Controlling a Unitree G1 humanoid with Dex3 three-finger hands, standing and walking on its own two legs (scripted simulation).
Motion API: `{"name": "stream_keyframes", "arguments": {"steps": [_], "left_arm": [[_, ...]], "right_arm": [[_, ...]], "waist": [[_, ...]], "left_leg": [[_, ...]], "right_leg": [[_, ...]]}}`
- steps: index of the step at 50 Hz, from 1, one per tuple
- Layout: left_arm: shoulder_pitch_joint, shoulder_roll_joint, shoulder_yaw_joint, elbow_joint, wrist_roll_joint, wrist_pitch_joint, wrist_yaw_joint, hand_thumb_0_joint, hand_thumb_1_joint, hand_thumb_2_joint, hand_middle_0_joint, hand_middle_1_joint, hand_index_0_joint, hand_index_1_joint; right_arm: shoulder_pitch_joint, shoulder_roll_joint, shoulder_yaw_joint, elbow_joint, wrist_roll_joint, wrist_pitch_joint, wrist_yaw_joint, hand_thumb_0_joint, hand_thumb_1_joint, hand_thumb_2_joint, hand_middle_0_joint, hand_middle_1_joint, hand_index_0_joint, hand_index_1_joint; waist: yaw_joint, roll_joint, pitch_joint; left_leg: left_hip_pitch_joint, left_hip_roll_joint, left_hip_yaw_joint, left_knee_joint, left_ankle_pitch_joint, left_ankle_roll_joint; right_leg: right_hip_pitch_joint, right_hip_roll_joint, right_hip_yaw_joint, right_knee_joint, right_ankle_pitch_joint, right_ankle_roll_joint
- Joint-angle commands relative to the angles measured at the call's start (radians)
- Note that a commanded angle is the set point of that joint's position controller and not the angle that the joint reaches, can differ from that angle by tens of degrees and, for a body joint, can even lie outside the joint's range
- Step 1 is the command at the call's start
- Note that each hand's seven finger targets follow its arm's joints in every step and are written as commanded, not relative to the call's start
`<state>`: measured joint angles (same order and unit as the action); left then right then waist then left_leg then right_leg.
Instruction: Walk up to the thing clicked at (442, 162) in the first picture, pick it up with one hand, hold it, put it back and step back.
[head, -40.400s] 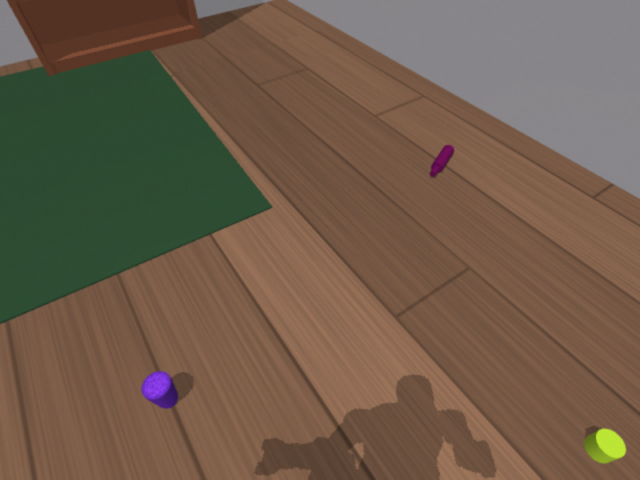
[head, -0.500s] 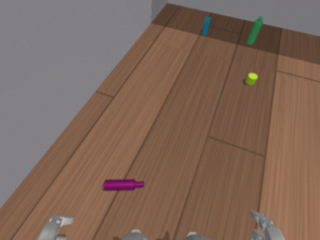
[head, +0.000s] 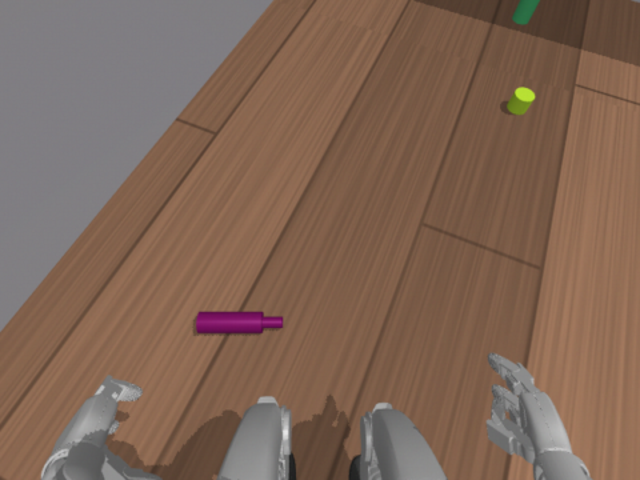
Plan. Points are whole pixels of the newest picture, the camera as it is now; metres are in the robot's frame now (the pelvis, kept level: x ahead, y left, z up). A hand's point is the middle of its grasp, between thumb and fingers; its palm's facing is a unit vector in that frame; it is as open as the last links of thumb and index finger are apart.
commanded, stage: rise first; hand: left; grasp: from above
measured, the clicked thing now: (241, 322) +0.47 +0.21 -0.61
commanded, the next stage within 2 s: none
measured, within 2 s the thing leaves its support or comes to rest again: neither
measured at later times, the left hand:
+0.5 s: hand (171, 362) +0.31 +0.29 -0.34, palm faces -0.49 -0.24 -0.84, open 14.0 cm
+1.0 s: hand (184, 337) +0.38 +0.30 -0.43, palm faces -0.48 -0.01 -0.88, open 14.1 cm
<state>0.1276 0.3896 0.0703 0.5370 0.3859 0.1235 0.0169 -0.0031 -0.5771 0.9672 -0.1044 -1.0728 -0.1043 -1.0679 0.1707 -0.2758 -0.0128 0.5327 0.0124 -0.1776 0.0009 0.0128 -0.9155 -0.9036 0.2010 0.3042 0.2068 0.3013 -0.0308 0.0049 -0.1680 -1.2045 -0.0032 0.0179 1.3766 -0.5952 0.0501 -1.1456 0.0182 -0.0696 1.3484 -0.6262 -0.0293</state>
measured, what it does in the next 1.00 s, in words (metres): lowers itself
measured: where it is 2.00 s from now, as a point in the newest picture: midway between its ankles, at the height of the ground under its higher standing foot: outside the picture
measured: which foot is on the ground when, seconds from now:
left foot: down 0.00-1.00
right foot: down 0.00-1.00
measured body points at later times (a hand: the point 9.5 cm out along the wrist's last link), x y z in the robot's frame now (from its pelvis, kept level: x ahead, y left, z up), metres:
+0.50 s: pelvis -0.07 -0.01 -0.20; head +0.14 +0.01 +0.19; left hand +0.34 +0.30 -0.29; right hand +0.04 -0.29 -0.34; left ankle +0.02 +0.09 -0.60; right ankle +0.00 -0.11 -0.60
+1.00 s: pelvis -0.08 +0.00 -0.27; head +0.17 +0.05 +0.10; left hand +0.40 +0.30 -0.38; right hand -0.03 -0.29 -0.39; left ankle +0.02 +0.09 -0.60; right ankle +0.00 -0.11 -0.60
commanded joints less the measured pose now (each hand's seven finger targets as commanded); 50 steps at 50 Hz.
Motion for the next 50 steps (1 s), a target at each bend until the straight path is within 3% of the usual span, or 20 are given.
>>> {"name": "stream_keyframes", "arguments": {"steps": [1,5,9,11,14,17,19,21,27,30,31,36,40,41,42,46,47,48,49,50], "left_arm": [[-0.165,0.211,0.085,-0.037,0.114,-0.118,0.036,0.0,-0.6,0.975,-0.096,-1.101,-0.099,-1.098],[-0.293,0.281,0.112,0.018,0.201,-0.175,0.059,0.0,-0.588,0.99,-0.085,-1.1,-0.087,-1.099],[-0.435,0.315,0.098,0.087,0.275,-0.228,0.07,0.0,-0.569,0.984,-0.096,-1.088,-0.098,-1.086],[-0.52,0.382,0.128,0.128,0.313,-0.255,0.08,0.0,-0.565,0.974,-0.113,-1.067,-0.114,-1.067],[-0.672,0.41,0.102,0.177,0.379,-0.303,0.087,0.0,-0.578,1.002,-0.097,-1.069,-0.095,-1.073],[-0.788,0.474,0.116,0.268,0.447,-0.351,0.116,0.0,-0.565,1.01,-0.092,-1.056,-0.09,-1.059],[-0.855,0.544,0.145,0.3,0.488,-0.379,0.136,0.0,-0.55,1.023,-0.071,-1.044,-0.068,-1.048],[-0.942,0.549,0.13,0.331,0.527,-0.397,0.149,0.0,-0.526,1.023,-0.054,-1.047,-0.054,-1.048],[-0.976,0.618,0.15,0.527,0.625,-0.417,0.188,0.0,-0.517,1.02,-0.047,-1.031,-0.048,-1.03],[-1.123,0.642,0.126,0.446,0.659,-0.448,0.201,0.0,-0.517,1.014,-0.045,-1.022,-0.048,-1.019],[-1.041,0.66,0.152,0.583,0.681,-0.44,0.21,0.0,-0.53,1.02,-0.042,-1.02,-0.044,-1.018],[-1.158,0.726,0.16,0.559,0.741,-0.485,0.249,0.0,-0.538,1.013,-0.056,-0.986,-0.054,-0.986],[-1.167,0.707,0.123,0.65,0.798,-0.506,0.278,0.0,-0.539,1.008,-0.068,-0.976,-0.065,-0.977],[-1.231,0.703,0.111,0.595,0.804,-0.517,0.285,0.0,-0.544,1.016,-0.064,-0.969,-0.059,-0.973],[-1.208,0.743,0.135,0.641,0.816,-0.517,0.294,0.0,-0.537,1.006,-0.074,-0.963,-0.07,-0.966],[-1.231,0.725,0.111,0.677,0.867,-0.526,0.326,0.0,-0.51,0.974,-0.094,-0.956,-0.095,-0.953],[-1.309,0.75,0.111,0.594,0.871,-0.537,0.336,0.0,-0.519,0.981,-0.082,-0.964,-0.085,-0.96],[-1.231,0.758,0.129,0.697,0.89,-0.524,0.344,0.0,-0.526,0.989,-0.088,-0.954,-0.086,-0.955],[-1.24,0.743,0.12,0.697,0.892,-0.525,0.35,0.0,-0.515,0.975,-0.094,-0.953,-0.094,-0.951],[-1.286,0.782,0.138,0.644,0.899,-0.533,0.362,0.0,-0.505,0.964,-0.104,-0.949,-0.105,-0.947]], "right_arm": [[0.02,-0.173,-0.074,-0.056,0.007,-0.049,0.014,0.0,-0.932,-0.908,0.201,0.3,0.2,0.3],[0.001,-0.188,-0.09,-0.025,0.007,-0.052,0.029,0.0,-0.919,-0.906,0.201,0.3,0.2,0.3],[0.017,-0.186,-0.099,0.008,0.005,-0.041,0.043,0.0,-0.918,-0.907,0.2,0.3,0.2,0.3],[0.032,-0.191,-0.102,0.035,0.002,-0.035,0.049,0.0,-0.928,-0.91,0.2,0.3,0.2,0.3],[0.048,-0.192,-0.109,0.06,-0.006,-0.027,0.057,0.0,-0.919,-0.907,0.201,0.3,0.2,0.3],[0.072,-0.193,-0.106,0.091,-0.015,-0.015,0.061,0.0,-0.905,-0.904,0.2,0.3,0.2,0.3],[0.079,-0.197,-0.1,0.106,-0.023,-0.007,0.064,0.0,-0.881,-0.898,0.2,0.3,0.2,0.3],[0.089,-0.198,-0.098,0.115,-0.03,0.004,0.064,0.0,-0.854,-0.891,0.2,0.3,0.2,0.3],[0.118,-0.203,-0.089,0.159,-0.05,0.056,0.07,0.0,-0.854,-0.891,0.2,0.3,0.2,0.3],[0.102,-0.2,-0.081,0.152,-0.061,0.078,0.074,0.0,-0.862,-0.893,0.2,0.3,0.2,0.3],[0.123,-0.211,-0.079,0.173,-0.064,0.088,0.075,0.0,-0.866,-0.894,0.2,0.3,0.2,0.3],[0.124,-0.213,-0.065,0.191,-0.09,0.124,0.085,0.0,-0.886,-0.899,0.2,0.3,0.2,0.3],[0.127,-0.226,-0.051,0.2,-0.108,0.147,0.094,0.0,-0.897,-0.902,0.2,0.3,0.2,0.3],[0.124,-0.225,-0.052,0.194,-0.113,0.151,0.096,0.0,-0.892,-0.9,0.2,0.3,0.2,0.3],[0.131,-0.232,-0.05,0.202,-0.116,0.155,0.097,0.0,-0.899,-0.903,0.2,0.3,0.2,0.3],[0.132,-0.231,-0.031,0.212,-0.134,0.167,0.107,0.0,-0.906,-0.904,0.2,0.3,0.2,0.3],[0.117,-0.249,-0.044,0.197,-0.135,0.166,0.107,0.0,-0.906,-0.904,0.2,0.3,0.2,0.3],[0.131,-0.24,-0.031,0.212,-0.137,0.17,0.11,0.0,-0.906,-0.904,0.199,0.3,0.2,0.3],[0.134,-0.248,-0.035,0.209,-0.141,0.172,0.112,0.0,-0.908,-0.905,0.2,0.3,0.2,0.3],[0.132,-0.249,-0.033,0.206,-0.145,0.174,0.112,0.0,-0.912,-0.906,0.199,0.3,0.2,0.3]], "waist": [[0.002,0.115,-0.373],[0.016,0.127,-0.426],[0.007,0.073,-0.506],[0.014,0.064,-0.551],[-0.003,0.066,-0.576],[-0.016,0.04,-0.586],[0.002,0.07,-0.625],[-0.019,0.096,-0.639],[-0.028,0.104,-0.599],[-0.047,0.172,-0.617],[-0.051,0.146,-0.602],[-0.06,0.219,-0.598],[-0.089,0.213,-0.542],[-0.092,0.238,-0.568],[-0.09,0.232,-0.567],[-0.111,0.277,-0.557],[-0.104,0.318,-0.583],[-0.107,0.287,-0.562],[-0.116,0.282,-0.544],[-0.106,0.298,-0.581]], "left_leg": [[0.214,0.006,-0.103,-0.012,0.394,-0.036],[0.088,0.002,-0.107,0.064,0.275,-0.039],[-0.065,-0.008,-0.077,0.189,0.222,-0.021],[-0.118,-0.01,-0.058,0.26,0.238,-0.011],[-0.196,-0.005,-0.055,0.333,0.184,-0.01],[-0.308,-0.006,-0.039,0.404,0.112,-0.006],[-0.326,-0.007,-0.038,0.436,0.1,-0.008],[-0.33,-0.002,-0.052,0.448,0.077,-0.013],[-0.414,0.0,-0.066,0.498,0.018,-0.009],[-0.417,0.003,-0.071,0.533,0.026,-0.008],[-0.425,0.007,-0.087,0.536,0.012,-0.009],[-0.414,0.014,-0.104,0.581,0.053,-0.012],[-0.433,0.02,-0.121,0.612,0.06,-0.015],[-0.434,0.019,-0.114,0.629,0.068,-0.014],[-0.437,0.019,-0.118,0.633,0.059,-0.012],[-0.391,0.034,-0.154,0.648,0.105,-0.024],[-0.388,0.034,-0.151,0.656,0.111,-0.025],[-0.392,0.036,-0.162,0.658,0.11,-0.024],[-0.4,0.038,-0.166,0.659,0.111,-0.026],[-0.398,0.037,-0.155,0.679,0.129,-0.022]], "right_leg": [[-0.127,0.016,0.041,0.058,0.295,-0.018],[-0.248,0.016,0.037,0.152,0.218,-0.022],[-0.289,0.021,0.042,0.2,0.197,-0.018],[-0.305,0.022,0.047,0.231,0.212,-0.015],[-0.386,0.022,0.038,0.284,0.168,-0.015],[-0.404,0.025,0.043,0.311,0.112,-0.011],[-0.43,0.027,0.041,0.344,0.09,-0.012],[-0.484,0.028,0.021,0.379,0.068,-0.016],[-0.561,0.033,-0.004,0.441,0.023,-0.017],[-0.612,0.031,-0.013,0.484,0.041,-0.019],[-0.638,0.033,-0.026,0.504,0.029,-0.02],[-0.721,0.032,-0.037,0.565,0.058,-0.024],[-0.781,0.036,-0.056,0.598,0.061,-0.023],[-0.785,0.04,-0.058,0.602,0.069,-0.024],[-0.782,0.039,-0.059,0.604,0.063,-0.022],[-0.855,0.038,-0.08,0.654,0.083,-0.02],[-0.854,0.039,-0.08,0.665,0.092,-0.022],[-0.865,0.04,-0.085,0.667,0.088,-0.019],[-0.872,0.039,-0.09,0.673,0.087,-0.017],[-0.847,0.042,-0.087,0.673,0.11,-0.017]]}}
